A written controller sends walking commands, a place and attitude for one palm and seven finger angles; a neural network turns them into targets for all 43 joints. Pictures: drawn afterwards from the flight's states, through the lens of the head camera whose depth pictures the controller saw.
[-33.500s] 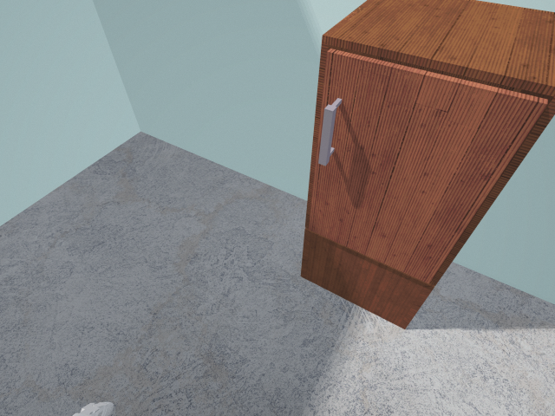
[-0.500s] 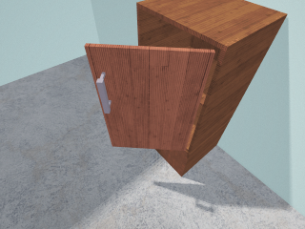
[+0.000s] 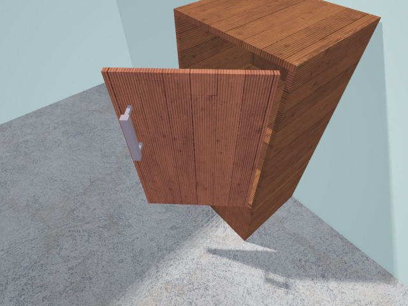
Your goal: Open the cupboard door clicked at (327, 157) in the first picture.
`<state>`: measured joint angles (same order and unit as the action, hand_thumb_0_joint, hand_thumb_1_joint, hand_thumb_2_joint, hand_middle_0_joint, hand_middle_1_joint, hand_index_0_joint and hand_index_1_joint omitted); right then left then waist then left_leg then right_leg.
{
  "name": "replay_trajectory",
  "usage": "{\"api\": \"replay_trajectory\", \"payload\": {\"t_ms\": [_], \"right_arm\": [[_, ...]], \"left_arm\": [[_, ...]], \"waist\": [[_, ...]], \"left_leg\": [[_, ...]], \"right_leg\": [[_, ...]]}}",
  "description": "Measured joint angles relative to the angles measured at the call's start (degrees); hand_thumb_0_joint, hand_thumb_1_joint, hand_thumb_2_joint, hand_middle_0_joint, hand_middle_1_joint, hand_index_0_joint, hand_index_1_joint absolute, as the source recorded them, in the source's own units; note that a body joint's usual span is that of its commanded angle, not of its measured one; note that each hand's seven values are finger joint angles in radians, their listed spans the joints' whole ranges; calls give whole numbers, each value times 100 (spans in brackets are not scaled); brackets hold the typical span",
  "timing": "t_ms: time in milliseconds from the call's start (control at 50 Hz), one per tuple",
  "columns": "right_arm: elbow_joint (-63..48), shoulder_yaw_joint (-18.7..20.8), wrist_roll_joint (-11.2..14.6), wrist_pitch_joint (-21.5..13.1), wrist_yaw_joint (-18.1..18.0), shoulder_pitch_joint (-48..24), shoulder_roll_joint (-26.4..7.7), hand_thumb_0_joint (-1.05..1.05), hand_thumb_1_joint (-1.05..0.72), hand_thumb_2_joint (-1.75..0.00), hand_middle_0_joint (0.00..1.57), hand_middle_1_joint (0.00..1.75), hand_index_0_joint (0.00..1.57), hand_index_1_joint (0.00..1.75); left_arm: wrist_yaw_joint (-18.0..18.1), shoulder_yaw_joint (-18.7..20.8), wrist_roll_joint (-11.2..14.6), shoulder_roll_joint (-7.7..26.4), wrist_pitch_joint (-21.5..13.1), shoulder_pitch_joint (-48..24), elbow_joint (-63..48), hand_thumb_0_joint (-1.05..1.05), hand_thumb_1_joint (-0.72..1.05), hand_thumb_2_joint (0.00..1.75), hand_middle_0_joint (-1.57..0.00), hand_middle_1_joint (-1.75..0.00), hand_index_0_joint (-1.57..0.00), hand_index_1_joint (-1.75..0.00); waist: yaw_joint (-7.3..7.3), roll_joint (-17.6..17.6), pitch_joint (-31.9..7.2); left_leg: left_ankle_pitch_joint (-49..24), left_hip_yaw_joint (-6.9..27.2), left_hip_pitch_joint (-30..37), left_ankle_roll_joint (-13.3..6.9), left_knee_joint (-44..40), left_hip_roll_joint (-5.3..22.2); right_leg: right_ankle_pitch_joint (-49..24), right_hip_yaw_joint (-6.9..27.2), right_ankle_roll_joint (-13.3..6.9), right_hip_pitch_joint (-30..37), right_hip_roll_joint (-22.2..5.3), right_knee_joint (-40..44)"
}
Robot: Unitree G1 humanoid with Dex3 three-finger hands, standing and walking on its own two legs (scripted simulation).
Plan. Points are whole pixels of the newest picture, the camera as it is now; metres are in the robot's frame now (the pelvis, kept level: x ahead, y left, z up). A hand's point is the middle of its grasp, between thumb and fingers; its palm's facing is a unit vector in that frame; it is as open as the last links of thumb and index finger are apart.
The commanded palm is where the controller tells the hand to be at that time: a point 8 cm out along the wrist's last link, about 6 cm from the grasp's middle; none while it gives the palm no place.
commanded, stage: look again from close up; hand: left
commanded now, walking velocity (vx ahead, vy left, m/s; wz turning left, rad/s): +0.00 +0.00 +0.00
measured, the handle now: (133, 134) +0.52 +0.22 +0.01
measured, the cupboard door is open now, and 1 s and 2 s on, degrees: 47 47 47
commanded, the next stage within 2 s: raise the hand with hooked fingers in 0.14 s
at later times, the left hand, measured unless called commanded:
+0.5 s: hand (113, 272) +0.19 +0.18 -0.02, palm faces +0.15 -0.99 -0.03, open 7.8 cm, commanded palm +0.11 +0.24 -0.06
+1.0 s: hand (96, 282) +0.17 +0.22 -0.03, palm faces +0.01 -1.00 -0.04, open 10.6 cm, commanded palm +0.14 +0.27 -0.02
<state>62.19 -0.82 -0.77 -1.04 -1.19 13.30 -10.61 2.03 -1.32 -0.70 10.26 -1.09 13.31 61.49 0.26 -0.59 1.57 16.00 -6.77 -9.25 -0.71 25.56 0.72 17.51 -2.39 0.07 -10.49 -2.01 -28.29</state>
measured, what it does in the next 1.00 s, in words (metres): lowers itself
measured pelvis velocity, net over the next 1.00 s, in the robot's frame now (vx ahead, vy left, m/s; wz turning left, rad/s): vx -0.06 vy -0.01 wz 0.06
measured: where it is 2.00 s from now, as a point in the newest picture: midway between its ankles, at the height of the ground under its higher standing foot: outside the picture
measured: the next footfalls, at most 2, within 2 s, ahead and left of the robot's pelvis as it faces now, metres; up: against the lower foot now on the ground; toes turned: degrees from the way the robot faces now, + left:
none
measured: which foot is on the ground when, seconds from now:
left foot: down 0.00-1.00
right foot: down 0.00-1.00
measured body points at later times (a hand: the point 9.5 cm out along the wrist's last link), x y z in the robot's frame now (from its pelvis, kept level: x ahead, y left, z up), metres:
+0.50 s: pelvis -0.03 -0.02 -0.04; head +0.00 -0.02 +0.41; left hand +0.17 +0.24 -0.01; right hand +0.15 -0.27 -0.12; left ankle -0.02 +0.11 -0.74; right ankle -0.03 -0.12 -0.74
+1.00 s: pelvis -0.06 -0.01 -0.07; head +0.00 +0.00 +0.37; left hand +0.16 +0.27 -0.02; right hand +0.10 -0.23 -0.16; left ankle -0.03 +0.11 -0.74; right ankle -0.03 -0.12 -0.74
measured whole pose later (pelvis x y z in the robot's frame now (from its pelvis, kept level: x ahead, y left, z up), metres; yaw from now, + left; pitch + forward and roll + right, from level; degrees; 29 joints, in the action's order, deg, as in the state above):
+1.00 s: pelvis -0.06 -0.01 -0.07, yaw +3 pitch +12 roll -2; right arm 34.1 -2.3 2.1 -13.2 -3.7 15.6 -11.2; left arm -22.7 15.1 18.8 16.7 -19.0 14.1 9.2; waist 0.9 -2.1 -6.0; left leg 26.0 -0.6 -47.5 -0.2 61.4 3.3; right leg 26.6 -7.0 -1.5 -44.4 -1.4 -58.9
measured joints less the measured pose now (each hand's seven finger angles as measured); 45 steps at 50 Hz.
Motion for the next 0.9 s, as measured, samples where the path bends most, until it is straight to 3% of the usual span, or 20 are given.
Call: {"api": "replay_trajectory", "payload": {"t_ms": [260,280,300,340,400,460,520,560,600,640,740,900], "right_arm": [[141,20,18,24,-12,-11,56,0,-91,-90,20,30,20,30],[-101,25,93,-25,-28,82,36,0,-91,-90,20,30,20,30],[-370,34,129,-255,-99,236,25,1,-91,-90,20,30,20,30],[-799,83,208,-764,-210,449,-31,1,-91,-90,20,30,20,30],[-1345,222,165,-1148,-206,361,-168,1,-90,-90,20,30,20,30],[-1836,350,117,-1299,-101,19,-274,1,-90,-90,20,30,20,30],[-2336,457,129,-1428,25,-312,-405,1,-90,-90,20,30,20,30],[-2661,502,178,-1470,60,-478,-514,1,-90,-90,20,30,20,30],[-2952,521,247,-1460,25,-573,-613,1,-90,-90,20,30,20,30],[-3178,501,294,-1436,-54,-614,-661,1,-90,-90,20,30,20,30],[-3305,282,310,-1415,-238,-523,-511,1,-90,-90,20,30,20,30],[-2914,-150,299,-1269,-270,-120,-67,1,-90,-90,20,30,20,30]], "left_arm": [[33,33,-10,-6,-7,-64,75,0,91,90,-20,-30,-21,-30],[9,195,198,-41,301,202,-761,1,91,90,-20,-30,-21,-30],[10,325,328,-59,309,531,-1775,1,91,90,-20,-31,-21,-30],[122,388,598,-84,6,995,-3403,1,90,90,-20,-31,-21,-31],[-76,669,917,-160,-774,861,-4439,1,87,88,-20,-33,-21,-33],[-715,1033,1207,-127,-1900,518,-4573,1,82,86,-20,-36,-21,-36],[-1638,1198,1459,-32,-2992,395,-4512,1,77,84,-20,-40,-21,-39],[-2244,1247,1607,57,-3384,391,-4453,0,73,82,-21,-42,-22,-42],[-2619,1256,1785,99,-3360,443,-4450,0,68,80,-21,-45,-22,-45],[-2738,1274,1913,115,-3128,533,-4572,1,64,79,-22,-48,-23,-48],[-2468,1289,1841,225,-2697,634,-5197,1,52,74,-23,-55,-23,-55],[-2516,1446,1858,573,-2032,69,-5368,1,33,66,-24,-67,-25,-67]], "waist": [[19,24,40],[29,9,58],[-12,36,55],[0,34,-53],[134,-42,-288],[125,37,-582],[57,160,-804],[2,228,-873],[-81,239,-915],[-164,231,-909],[-278,134,-819],[-82,-91,-744]], "left_leg": [[-11,35,-11,91,0,125],[33,54,-91,90,90,143],[47,50,-112,78,86,118],[30,110,-222,64,137,45],[136,287,-830,53,651,12],[369,271,-1712,77,1420,58],[684,258,-2623,95,2328,120],[877,284,-3146,112,2918,134],[1041,351,-3547,121,3392,150],[1159,428,-3821,145,3746,178],[1279,676,-4097,162,4150,256],[1122,773,-4037,120,3920,289]], "right_leg": [[-66,-40,-65,80,125,183],[-64,-58,-66,24,138,142],[-37,-53,-74,-42,113,59],[54,-110,-71,-163,33,-108],[209,-280,-64,-655,-43,-541],[449,-244,-112,-1570,-58,-1349],[763,-199,-171,-2505,-61,-2277],[846,-176,-187,-3012,-73,-2839],[1124,-211,-210,-3382,-74,-3306],[1254,-273,-240,-3602,-62,-3602],[1318,-502,-284,-3698,13,-3784],[1073,-601,-240,-3533,78,-3375]]}}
